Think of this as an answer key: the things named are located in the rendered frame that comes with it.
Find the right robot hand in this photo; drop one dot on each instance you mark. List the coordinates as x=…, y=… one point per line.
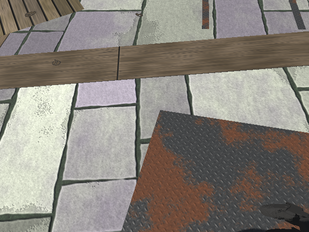
x=291, y=213

